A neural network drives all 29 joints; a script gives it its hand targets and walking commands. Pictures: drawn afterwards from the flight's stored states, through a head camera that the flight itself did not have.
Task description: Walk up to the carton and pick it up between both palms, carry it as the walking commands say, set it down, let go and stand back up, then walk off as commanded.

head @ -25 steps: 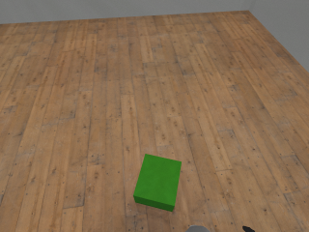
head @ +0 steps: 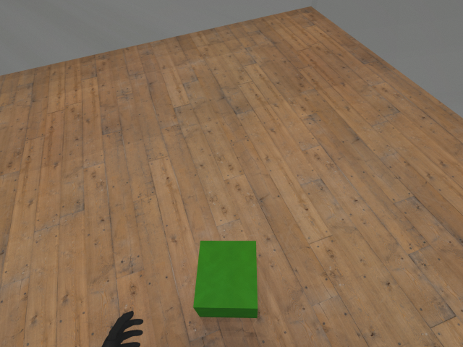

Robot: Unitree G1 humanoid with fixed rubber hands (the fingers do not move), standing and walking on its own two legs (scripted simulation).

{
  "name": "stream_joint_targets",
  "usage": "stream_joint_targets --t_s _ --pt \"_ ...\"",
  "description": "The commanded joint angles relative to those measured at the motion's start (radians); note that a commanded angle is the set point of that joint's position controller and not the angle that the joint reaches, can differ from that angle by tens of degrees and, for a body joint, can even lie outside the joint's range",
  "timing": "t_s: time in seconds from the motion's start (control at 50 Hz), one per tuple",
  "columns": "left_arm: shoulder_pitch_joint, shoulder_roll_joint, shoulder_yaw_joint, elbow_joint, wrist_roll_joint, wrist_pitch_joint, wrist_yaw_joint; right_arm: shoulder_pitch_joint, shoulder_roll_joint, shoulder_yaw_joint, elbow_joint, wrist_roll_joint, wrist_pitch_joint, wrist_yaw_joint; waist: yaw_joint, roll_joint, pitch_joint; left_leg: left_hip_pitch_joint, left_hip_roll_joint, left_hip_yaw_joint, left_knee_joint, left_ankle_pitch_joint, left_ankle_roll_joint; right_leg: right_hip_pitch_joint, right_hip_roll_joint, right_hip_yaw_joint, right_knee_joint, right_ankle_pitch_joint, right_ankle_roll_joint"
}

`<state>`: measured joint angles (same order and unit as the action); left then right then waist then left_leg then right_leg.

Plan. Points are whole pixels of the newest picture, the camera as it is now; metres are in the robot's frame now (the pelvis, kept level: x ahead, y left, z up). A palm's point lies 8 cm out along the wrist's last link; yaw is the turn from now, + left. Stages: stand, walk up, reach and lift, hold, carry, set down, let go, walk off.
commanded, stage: walk up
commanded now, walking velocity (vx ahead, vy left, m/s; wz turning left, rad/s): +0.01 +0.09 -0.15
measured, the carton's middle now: (228, 278) +0.45 +0.06 -0.69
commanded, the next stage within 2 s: none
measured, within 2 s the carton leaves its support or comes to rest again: neither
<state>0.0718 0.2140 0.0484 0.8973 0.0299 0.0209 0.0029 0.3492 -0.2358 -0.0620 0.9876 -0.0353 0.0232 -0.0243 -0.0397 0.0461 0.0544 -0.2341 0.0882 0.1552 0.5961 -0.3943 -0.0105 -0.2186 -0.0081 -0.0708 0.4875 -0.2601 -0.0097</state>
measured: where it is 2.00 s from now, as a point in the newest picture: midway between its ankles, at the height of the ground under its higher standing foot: outside the picture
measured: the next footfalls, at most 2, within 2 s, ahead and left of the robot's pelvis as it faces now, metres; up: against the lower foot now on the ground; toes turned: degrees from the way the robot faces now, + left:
left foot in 0.40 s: +0.02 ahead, +0.17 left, +0.00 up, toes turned +4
right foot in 0.82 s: +0.01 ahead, -0.07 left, +0.00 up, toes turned -6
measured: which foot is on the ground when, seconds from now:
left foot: up 0.00-0.38, down 0.40-1.00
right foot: down 0.00-0.40, up 0.42-0.80, down 0.82-1.00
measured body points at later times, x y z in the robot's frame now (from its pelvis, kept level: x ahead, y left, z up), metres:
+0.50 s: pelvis -0.01 +0.06 +0.01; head +0.00 +0.08 +0.46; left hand -0.01 +0.31 -0.15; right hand +0.06 -0.19 -0.12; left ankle -0.02 +0.16 -0.74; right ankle -0.02 -0.10 -0.71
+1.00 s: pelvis +0.00 +0.03 +0.01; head +0.01 +0.01 +0.46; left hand +0.06 +0.26 -0.14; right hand -0.03 -0.19 -0.16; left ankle -0.02 +0.16 -0.73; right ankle -0.03 -0.07 -0.73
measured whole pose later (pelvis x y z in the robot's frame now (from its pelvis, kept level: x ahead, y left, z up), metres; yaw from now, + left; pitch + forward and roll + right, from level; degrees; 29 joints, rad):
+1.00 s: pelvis +0.00 +0.03 +0.01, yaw -1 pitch -2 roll +0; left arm 0.19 0.14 0.02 1.09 0.01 -0.01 0.04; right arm 0.32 -0.17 -0.03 1.12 -0.01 0.00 -0.04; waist -0.03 0.03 0.04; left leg -0.11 0.05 0.08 0.37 -0.23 -0.03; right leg -0.10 -0.01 -0.08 0.38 -0.26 -0.02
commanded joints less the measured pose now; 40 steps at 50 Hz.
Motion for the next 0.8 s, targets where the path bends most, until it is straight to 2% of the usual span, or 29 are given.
stream_joint_targets --t_s 0.0,0.02,0.04,0.06,0.1,0.16,0.18,0.24,0.28,0.32,0.36,0.38,0.4,0.42,0.44,0.46,0.5,0.52,0.54,0.56,0.58,0.6,0.66,0.68,0.7,0.72,0.74,0.76,0.78 --pt "0.167 0.195 0.038 0.03 0.014 -0.02 0.027 -0.019 -0.074 -0.007 -0.058 0.014 0.032 0.004 0.091 -0.222 -0.051 -0.227 -0.007 -0.169 0.243 -0.186 -0.026 0.169 -0.417 0.386 -0.221 0.541 -0.166" --pt "0.119 0.158 0.032 0.028 0.006 -0.019 0.03 -0.023 -0.068 -0.008 -0.05 0.013 0.037 0.008 0.059 -0.191 -0.014 -0.211 -0.005 -0.2 0.263 -0.133 -0.02 0.128 -0.36 0.317 -0.21 0.512 -0.148" --pt "0.02 0.09 0.01 0.02 -0.014 -0.016 0.028 0.002 -0.048 0.001 -0.035 0.02 0.021 0.016 0.016 -0.258 -0.004 -0.096 0.0 -0.181 0.195 -0.067 -0.012 0.046 -0.231 0.147 -0.189 0.478 -0.119" --pt "0.008 0.091 0.011 0.015 -0.008 -0.019 0.03 0.004 -0.063 -0.001 -0.021 0.018 0.015 0.018 0.024 -0.264 -0.023 -0.072 -0.028 -0.139 0.193 -0.043 -0.015 0.029 -0.202 0.111 -0.19 0.484 -0.111" --pt "0.205 0.191 0.042 0.055 0.001 -0.027 0.053 -0.051 -0.116 -0.034 -0.045 -0.002 0.048 0.023 0.069 -0.082 -0.042 -0.276 -0.022 -0.168 0.424 -0.078 -0.055 0.165 -0.389 0.314 -0.147 0.601 -0.155" --pt "0.226 0.155 0.04 0.067 0.0 -0.029 0.055 -0.09 -0.085 -0.021 -0.066 -0.006 0.052 0.034 0.068 -0.18 -0.031 -0.287 -0.01 -0.178 0.447 0.018 -0.06 0.096 -0.331 0.266 -0.186 0.373 -0.124" --pt "0.21 0.151 0.04 0.061 0.002 -0.029 0.05 -0.104 -0.082 -0.018 -0.068 -0.006 0.053 0.039 0.062 -0.222 -0.017 -0.272 -0.018 -0.172 0.429 0.024 -0.063 0.07 -0.308 0.243 -0.185 0.385 -0.114" --pt "0.141 0.125 0.033 0.046 0.008 -0.03 0.028 -0.117 -0.042 0.016 -0.058 0.014 0.04 0.034 0.052 -0.294 -0.036 -0.086 -0.066 -0.111 0.179 0.008 -0.048 -0.023 -0.202 0.126 -0.214 0.28 -0.097" --pt "0.202 0.167 0.045 0.058 0.013 -0.026 0.027 -0.147 -0.057 0.015 -0.069 0.018 0.037 0.026 0.067 -0.267 -0.027 -0.07 -0.081 -0.086 0.063 -0.004 -0.042 0.005 -0.253 0.181 -0.203 0.283 -0.118" --pt "0.219 0.18 0.053 0.07 0.009 -0.019 0.027 -0.112 -0.05 0.019 -0.06 0.021 0.022 0.021 0.052 -0.254 -0.04 0.001 -0.09 -0.071 -0.084 0.058 -0.034 -0.001 -0.261 0.197 -0.188 0.214 -0.108" --pt "0.23 0.116 0.029 0.084 0.006 -0.018 0.015 -0.038 -0.061 0.017 -0.022 0.023 -0.006 0.014 0.015 -0.187 -0.049 0.179 -0.053 -0.081 -0.266 0.191 -0.01 -0.084 -0.183 0.155 -0.149 0.057 -0.064" --pt "0.263 0.034 -0.001 0.11 -0.002 -0.018 0.012 0.013 -0.106 0.009 -0.009 0.017 -0.033 0.009 0.01 -0.076 -0.083 0.258 0.1 -0.232 -0.353 0.192 -0.003 -0.125 -0.086 0.092 -0.038 -0.079 -0.027" --pt "0.23 0.025 -0.013 0.076 -0.01 -0.011 0.014 -0.012 -0.203 -0.017 -0.026 0.013 -0.045 0.009 0.012 0.137 -0.038 0.166 0.291 -0.478 -0.469 0.107 0.066 -0.218 -0.011 0.01 0.075 -0.199 0.014" --pt "0.204 0.072 0.007 0.07 -0.02 0.004 0.018 -0.072 -0.205 -0.014 -0.04 0.015 -0.046 0.007 0.034 0.126 0.012 0.084 0.311 -0.477 -0.45 0.28 0.099 -0.195 -0.025 0.086 0.15 -0.243 0.016" --pt "0.203 0.07 0.006 0.08 -0.022 0.009 0.018 -0.101 -0.158 -0.001 -0.033 0.014 -0.049 0.005 0.039 0.11 0.01 0.067 0.262 -0.392 -0.403 0.389 0.107 -0.163 -0.033 0.125 0.171 -0.215 0.007" --pt "0.235 0.06 0.005 0.095 -0.016 0.01 0.018 -0.139 -0.123 0.013 -0.029 0.017 -0.05 0.002 0.045 0.127 0.0 0.074 0.218 -0.311 -0.368 0.435 0.107 -0.152 -0.026 0.125 0.207 -0.188 0.005" --pt "0.257 0.061 0.016 0.121 -0.011 0.016 0.015 -0.13 -0.099 0.018 -0.009 0.014 -0.056 -0.008 0.045 0.149 -0.043 0.087 0.197 -0.252 -0.337 0.534 0.112 -0.146 -0.005 0.101 0.301 -0.157 0.013" --pt "0.249 0.063 0.022 0.124 -0.006 0.02 0.014 -0.122 -0.101 0.016 -0.003 0.011 -0.056 -0.01 0.043 0.148 -0.053 0.09 0.202 -0.243 -0.336 0.507 0.12 -0.162 0.001 0.093 0.351 -0.161 0.018" --pt "0.236 0.06 0.023 0.127 -0.003 0.023 0.01 -0.098 -0.1 0.011 0.004 0.005 -0.059 -0.01 0.037 0.122 -0.061 0.108 0.212 -0.269 -0.361 0.363 0.123 -0.188 -0.005 0.097 0.378 -0.154 0.018" --pt "0.207 0.068 0.032 0.121 -0.003 0.029 0.011 -0.092 -0.106 0.007 0.006 0.003 -0.057 -0.016 0.033 0.105 -0.031 0.106 0.234 -0.298 -0.358 0.377 0.127 -0.229 -0.005 0.107 0.408 -0.158 0.026" --pt "0.2 0.051 0.023 0.12 -0.002 0.026 0.008 -0.075 -0.091 0.01 0.022 0.001 -0.059 -0.015 0.033 0.103 -0.037 0.111 0.212 -0.286 -0.375 0.274 0.126 -0.22 -0.016 0.11 0.376 -0.132 0.02" --pt "0.187 0.039 0.016 0.119 -0.003 0.024 0.009 -0.089 -0.08 0.014 0.028 0.001 -0.058 -0.018 0.036 0.117 -0.005 0.094 0.195 -0.268 -0.372 0.311 0.12 -0.203 -0.014 0.105 0.32 -0.122 0.026" --pt "0.161 0.044 0.002 0.116 -0.006 0.012 -0.003 -0.028 -0.105 -0.004 0.055 -0.013 -0.059 -0.008 0.007 0.154 -0.001 0.101 0.21 -0.324 -0.454 -0.064 0.154 -0.177 -0.014 0.054 0.288 -0.146 0.02" --pt "0.136 0.037 -0.003 0.102 -0.006 0.003 -0.002 -0.035 -0.098 -0.003 0.062 -0.013 -0.054 -0.005 0.009 0.166 0.022 0.062 0.189 -0.304 -0.457 -0.078 0.16 -0.146 -0.015 0.038 0.239 -0.165 0.016" --pt "0.127 0.027 -0.005 0.092 -0.005 -0.007 0.002 -0.038 -0.088 0.001 0.075 -0.011 -0.047 -0.007 0.01 0.163 0.039 0.035 0.16 -0.271 -0.433 -0.011 0.157 -0.101 -0.007 0.017 0.169 -0.18 0.015" --pt "0.136 0.008 -0.01 0.091 -0.01 -0.013 0.009 -0.048 -0.077 0.006 0.083 -0.005 -0.041 -0.011 0.02 0.124 0.047 0.049 0.14 -0.244 -0.378 0.207 0.143 -0.061 0.007 0.004 0.052 -0.13 0.021" --pt "0.176 0.005 -0.006 0.108 -0.023 -0.016 0.023 -0.053 -0.072 0.011 0.089 0.01 -0.043 -0.016 0.044 0.083 0.036 0.101 0.146 -0.218 -0.272 0.651 0.125 -0.015 0.016 0.009 -0.093 -0.047 0.032" --pt "0.235 0.004 -0.003 0.129 -0.033 -0.025 0.033 -0.027 -0.067 0.003 0.1 0.02 -0.05 -0.014 0.056 0.077 -0.038 0.13 0.129 -0.189 -0.207 0.783 0.106 0.081 -0.005 -0.008 -0.191 0.07 0.034" --pt "0.256 0.027 0.005 0.136 -0.032 -0.033 0.039 0.006 -0.046 0.003 0.103 0.026 -0.054 -0.01 0.057 0.046 -0.093 0.102 0.098 -0.179 -0.179 0.714 0.081 0.168 -0.064 0.023 -0.203 0.187 0.027"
